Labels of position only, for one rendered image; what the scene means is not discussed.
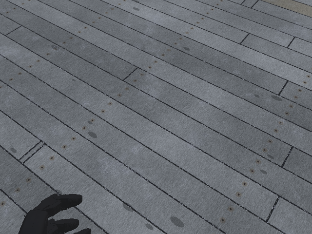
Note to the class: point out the robot left hand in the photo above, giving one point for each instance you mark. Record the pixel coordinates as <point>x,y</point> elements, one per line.
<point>37,220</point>

